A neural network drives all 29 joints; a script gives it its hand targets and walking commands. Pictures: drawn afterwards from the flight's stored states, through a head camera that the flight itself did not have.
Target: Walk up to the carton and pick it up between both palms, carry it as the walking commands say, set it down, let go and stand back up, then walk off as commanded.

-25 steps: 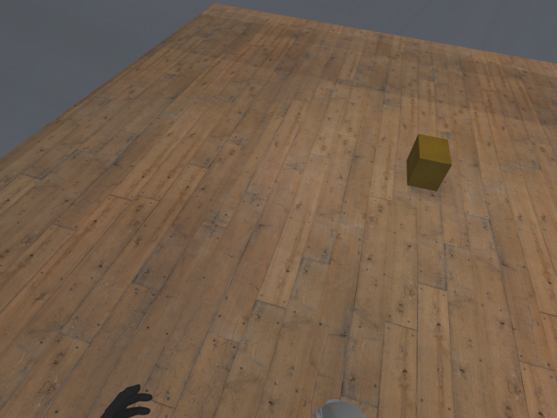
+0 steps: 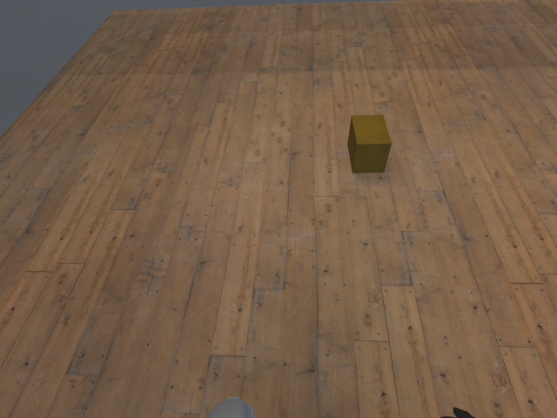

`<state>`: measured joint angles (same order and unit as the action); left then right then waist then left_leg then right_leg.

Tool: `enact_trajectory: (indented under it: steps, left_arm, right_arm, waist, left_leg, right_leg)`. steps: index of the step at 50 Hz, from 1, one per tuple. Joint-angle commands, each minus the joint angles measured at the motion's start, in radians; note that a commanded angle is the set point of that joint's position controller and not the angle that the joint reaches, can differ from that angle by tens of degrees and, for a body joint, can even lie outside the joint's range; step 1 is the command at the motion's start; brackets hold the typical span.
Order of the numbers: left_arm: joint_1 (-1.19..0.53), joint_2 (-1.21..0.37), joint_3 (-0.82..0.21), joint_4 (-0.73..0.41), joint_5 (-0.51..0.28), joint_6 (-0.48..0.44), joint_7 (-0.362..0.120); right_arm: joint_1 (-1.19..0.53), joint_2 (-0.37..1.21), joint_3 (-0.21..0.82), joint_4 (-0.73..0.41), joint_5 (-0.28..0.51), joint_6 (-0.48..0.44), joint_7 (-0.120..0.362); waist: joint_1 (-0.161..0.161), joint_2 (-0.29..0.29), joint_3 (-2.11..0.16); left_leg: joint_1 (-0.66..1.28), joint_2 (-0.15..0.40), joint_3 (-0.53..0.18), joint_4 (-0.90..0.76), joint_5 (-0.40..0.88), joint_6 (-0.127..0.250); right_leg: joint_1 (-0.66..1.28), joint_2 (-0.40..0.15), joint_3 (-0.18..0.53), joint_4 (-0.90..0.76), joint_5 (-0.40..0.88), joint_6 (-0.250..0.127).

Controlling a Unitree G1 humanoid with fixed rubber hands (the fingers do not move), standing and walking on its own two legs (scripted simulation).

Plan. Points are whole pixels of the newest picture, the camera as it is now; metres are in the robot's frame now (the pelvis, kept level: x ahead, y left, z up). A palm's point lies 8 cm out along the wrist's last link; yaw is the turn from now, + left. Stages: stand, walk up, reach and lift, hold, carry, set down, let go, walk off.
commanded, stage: walk up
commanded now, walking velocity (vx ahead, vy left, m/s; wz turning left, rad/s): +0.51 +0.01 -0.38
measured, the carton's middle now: (367, 144) +1.45 -0.32 -0.68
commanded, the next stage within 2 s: none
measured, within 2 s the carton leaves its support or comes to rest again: neither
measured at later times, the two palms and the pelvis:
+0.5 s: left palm (183, 283) +0.38 +0.24 -0.13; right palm out of the picture +0.16 -0.24 -0.10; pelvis +0.26 +0.01 +0.01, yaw -8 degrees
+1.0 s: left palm (238, 247) +0.45 +0.14 -0.11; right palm (480, 221) +0.54 -0.37 -0.12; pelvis +0.47 -0.11 +0.01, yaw -10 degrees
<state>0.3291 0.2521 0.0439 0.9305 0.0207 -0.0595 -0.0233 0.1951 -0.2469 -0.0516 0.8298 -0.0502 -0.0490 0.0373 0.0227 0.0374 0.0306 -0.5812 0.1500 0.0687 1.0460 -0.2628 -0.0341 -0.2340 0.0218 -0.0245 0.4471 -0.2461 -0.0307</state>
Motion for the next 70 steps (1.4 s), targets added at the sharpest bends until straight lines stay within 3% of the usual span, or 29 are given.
enact_trajectory:
  steps: [1, 7, 10, 11, 12, 13, 14, 16, 18, 22, 30, 32, 34, 35, 36, 37, 40, 42, 46, 52, 58, 59, 61, 62, 63, 64, 66, 68, 70]
  left_arm:
    - [0.007, 0.131, 0.025, -0.027, -0.006, -0.024, 0.007]
    - [0.052, 0.142, 0.028, 0.038, -0.005, -0.012, 0.003]
    - [0.044, 0.139, 0.030, 0.054, -0.007, -0.012, 0.006]
    - [0.041, 0.094, 0.025, 0.022, 0.007, -0.011, 0.005]
    - [0.109, 0.074, 0.038, -0.031, 0.016, -0.006, 0.008]
    - [0.077, 0.105, 0.053, -0.012, 0.027, 0.006, 0.003]
    - [0.055, 0.083, 0.046, -0.008, 0.019, 0.015, -0.011]
    - [0.028, 0.048, 0.038, 0.007, 0.015, 0.029, -0.028]
    - [0.033, 0.037, 0.034, 0.029, 0.013, 0.045, -0.041]
    - [-0.071, 0.004, 0.016, 0.007, 0.012, 0.066, -0.052]
    - [-0.330, 0.007, -0.004, -0.079, 0.007, 0.053, -0.074]
    - [-0.298, 0.022, 0.002, -0.070, 0.014, 0.046, -0.064]
    - [-0.103, 0.062, 0.026, 0.002, 0.026, 0.014, -0.035]
    - [0.100, 0.141, 0.052, 0.053, 0.028, -0.007, -0.015]
    - [0.212, 0.302, 0.077, 0.081, 0.019, -0.010, 0.009]
    - [0.206, 0.301, 0.077, 0.093, -0.003, -0.002, 0.021]
    - [-0.053, 0.082, 0.028, 0.072, 0.000, -0.017, 0.017]
    - [-0.067, 0.041, 0.016, 0.072, 0.005, -0.034, 0.012]
    - [0.062, 0.081, 0.016, 0.086, 0.003, -0.060, 0.017]
    - [0.115, 0.034, -0.004, 0.102, -0.002, -0.052, 0.031]
    - [0.187, 0.073, 0.010, 0.160, 0.001, -0.035, 0.033]
    - [0.177, 0.081, 0.016, 0.167, 0.002, -0.028, 0.034]
    - [0.158, 0.071, 0.021, 0.180, -0.006, -0.018, 0.037]
    - [0.168, 0.043, 0.018, 0.161, -0.006, -0.017, 0.037]
    - [0.250, -0.005, 0.025, 0.134, -0.010, -0.020, 0.030]
    - [0.204, 0.036, 0.046, 0.139, 0.010, -0.014, 0.020]
    - [0.104, -0.015, 0.028, 0.127, 0.004, -0.009, 0.007]
    - [0.097, -0.035, 0.026, 0.131, 0.016, 0.012, 0.000]
    - [0.090, -0.034, 0.023, 0.128, 0.014, 0.034, -0.007]
  right_arm:
    - [-0.038, -0.032, -0.002, -0.065, 0.009, 0.007, 0.007]
    - [-0.129, -0.047, -0.011, -0.072, 0.029, -0.004, -0.003]
    - [0.116, -0.115, -0.038, 0.001, 0.016, -0.033, -0.031]
    - [0.331, -0.243, -0.065, 0.032, 0.004, -0.040, -0.053]
    - [0.356, -0.354, -0.085, 0.049, 0.021, -0.025, -0.065]
    - [0.282, -0.298, -0.067, 0.057, 0.037, -0.012, -0.072]
    - [0.198, -0.219, -0.045, 0.050, 0.034, -0.014, -0.072]
    - [0.113, -0.112, -0.024, 0.064, 0.034, -0.026, -0.064]
    - [0.144, -0.068, -0.008, 0.091, 0.033, -0.041, -0.051]
    - [0.237, -0.097, -0.006, 0.138, 0.017, -0.056, -0.045]
    - [0.313, -0.166, -0.039, 0.184, 0.031, -0.036, -0.058]
    - [0.305, -0.166, -0.044, 0.193, 0.029, -0.025, -0.052]
    - [0.292, -0.104, -0.029, 0.201, 0.031, -0.016, -0.036]
    - [0.298, -0.055, -0.016, 0.181, 0.026, -0.012, -0.032]
    - [0.290, 0.040, 0.002, 0.112, 0.036, -0.020, -0.031]
    - [0.206, -0.031, -0.018, 0.101, 0.028, -0.021, -0.031]
    - [0.155, -0.036, -0.026, 0.108, 0.028, -0.033, -0.021]
    - [0.209, 0.001, -0.029, 0.141, 0.014, -0.007, -0.018]
    - [0.118, 0.007, -0.037, 0.140, 0.020, 0.046, -0.013]
    - [-0.154, 0.014, -0.020, 0.039, 0.024, 0.040, 0.022]
    - [-0.241, 0.005, -0.016, 0.013, 0.029, 0.011, 0.001]
    - [-0.194, -0.002, -0.019, 0.024, 0.025, 0.001, -0.006]
    - [0.094, -0.055, -0.043, 0.108, 0.016, -0.026, -0.025]
    - [0.313, -0.161, -0.070, 0.140, 0.001, -0.033, -0.044]
    - [0.396, -0.310, -0.094, 0.162, 0.014, -0.016, -0.053]
    - [0.298, -0.277, -0.080, 0.169, 0.037, -0.005, -0.048]
    - [0.119, -0.110, -0.044, 0.140, 0.035, -0.016, -0.040]
    - [0.092, -0.033, -0.023, 0.144, 0.031, -0.025, -0.039]
    - [0.156, -0.038, -0.016, 0.165, 0.027, -0.037, -0.037]
  waist:
    - [-0.013, -0.172, 0.029]
    - [0.002, -0.164, 0.046]
    - [-0.120, -0.039, -0.056]
    - [-0.192, 0.152, -0.187]
    - [-0.139, 0.285, -0.218]
    - [-0.075, 0.132, -0.121]
    - [-0.041, 0.073, -0.053]
    - [-0.010, 0.104, -0.022]
    - [-0.003, 0.160, -0.036]
    - [-0.021, 0.147, 0.009]
    - [-0.090, 0.163, 0.104]
    - [-0.075, 0.161, 0.101]
    - [0.020, 0.062, -0.015]
    - [0.112, -0.095, -0.171]
    - [0.119, -0.410, -0.288]
    - [0.125, -0.322, -0.253]
    - [-0.004, -0.153, -0.050]
    - [-0.046, -0.139, -0.041]
    - [-0.022, -0.086, 0.011]
    - [0.020, -0.198, 0.088]
    - [0.041, -0.165, 0.132]
    - [0.017, -0.178, 0.110]
    - [-0.112, -0.106, -0.050]
    - [-0.189, 0.048, -0.213]
    - [-0.163, 0.244, -0.311]
    - [-0.101, 0.133, -0.217]
    - [-0.051, 0.054, -0.027]
    - [-0.017, 0.110, -0.008]
    - [-0.012, 0.116, -0.010]
  left_leg:
    - [-0.018, 0.009, -0.026, -0.190, 0.084, -0.014]
    - [0.209, -0.071, 0.026, -0.417, 0.109, -0.006]
    - [0.593, -0.044, -0.012, -0.541, 0.086, 0.035]
    - [0.784, 0.267, -0.377, -0.645, -0.107, 0.077]
    - [0.793, 0.473, -0.837, -0.818, -0.060, 0.132]
    - [0.675, 0.452, -0.770, -0.822, 0.001, 0.128]
    - [0.577, 0.386, -0.567, -0.787, 0.097, 0.118]
    - [0.482, 0.238, -0.264, -0.769, 0.258, 0.075]
    - [0.453, 0.173, -0.134, -0.758, 0.414, 0.060]
    - [0.446, 0.164, -0.031, -0.782, 0.499, 0.061]
    - [0.429, 0.204, 0.040, -0.878, 0.200, 0.094]
    - [0.442, 0.214, 0.041, -0.843, 0.186, 0.101]
    - [0.390, 0.120, 0.113, -0.555, 0.252, 0.083]
    - [0.212, 0.055, 0.134, -0.225, 0.016, 0.057]
    - [-0.061, -0.068, 0.084, 0.116, -0.394, 0.034]
    - [-0.147, -0.052, -0.044, 0.224, -0.289, 0.045]
    - [-0.075, 0.048, -0.069, 0.172, -0.026, 0.048]
    - [0.012, 0.037, -0.055, 0.126, -0.012, 0.027]
    - [-0.082, 0.021, -0.063, 0.066, 0.070, -0.002]
    - [-0.086, -0.013, -0.016, -0.243, 0.242, -0.027]
    - [0.077, -0.068, 0.072, -0.465, 0.104, 0.021]
    - [0.137, -0.080, 0.077, -0.489, 0.070, 0.034]
    - [0.527, -0.097, 0.077, -0.559, 0.100, 0.064]
    - [0.786, 0.175, -0.228, -0.587, 0.002, 0.095]
    - [0.884, 0.440, -0.760, -0.792, -0.027, 0.166]
    - [0.750, 0.387, -0.727, -0.830, -0.068, 0.171]
    - [0.527, 0.264, -0.418, -0.811, 0.028, 0.140]
    - [0.431, 0.170, -0.230, -0.826, 0.184, 0.108]
    - [0.411, 0.154, -0.162, -0.818, 0.301, 0.105]
  right_leg:
    - [0.007, -0.258, 0.250, -0.273, 0.068, -0.145]
    - [0.020, -0.219, 0.198, -0.223, 0.136, -0.119]
    - [-0.078, -0.133, 0.119, 0.139, 0.249, -0.073]
    - [-0.222, -0.055, 0.038, 0.517, -0.020, -0.030]
    - [-0.415, 0.034, 0.098, 0.758, -0.275, 0.013]
    - [-0.447, -0.014, 0.193, 0.863, -0.202, 0.022]
    - [-0.437, -0.054, 0.197, 0.856, -0.099, 0.026]
    - [-0.380, -0.105, 0.156, 0.800, 0.018, 0.030]
    - [-0.344, -0.084, 0.108, 0.792, 0.078, 0.034]
    - [-0.399, -0.089, 0.064, 0.645, 0.140, 0.049]
    - [-0.234, -0.117, -0.082, 0.170, 0.133, 0.059]
    - [-0.160, -0.105, -0.096, 0.116, 0.054, 0.038]
    - [0.156, -0.049, -0.127, 0.022, 0.036, 0.009]
    - [0.435, -0.209, 0.054, 0.005, -0.118, -0.029]
    - [0.581, -0.503, 0.514, -0.157, -0.243, -0.114]
    - [0.480, -0.503, 0.616, -0.253, -0.239, -0.156]
    - [0.189, -0.320, 0.279, -0.231, 0.056, -0.107]
    - [0.108, -0.292, 0.185, -0.238, 0.216, -0.096]
    - [0.148, -0.360, 0.162, -0.247, 0.398, -0.091]
    - [0.123, -0.271, 0.023, -0.322, 0.168, -0.066]
    - [0.202, -0.286, 0.038, -0.250, 0.350, -0.095]
    - [0.216, -0.282, 0.034, -0.195, 0.426, -0.088]
    - [0.114, -0.199, -0.048, 0.140, 0.512, -0.058]
    - [-0.073, -0.150, -0.099, 0.468, 0.136, -0.021]
    - [-0.319, -0.003, -0.026, 0.708, -0.343, 0.026]
    - [-0.357, -0.071, 0.094, 0.805, -0.260, 0.032]
    - [-0.351, -0.148, 0.072, 0.777, -0.047, 0.023]
    - [-0.281, -0.168, 0.043, 0.738, 0.037, 0.028]
    - [-0.279, -0.156, 0.021, 0.707, 0.050, 0.043]
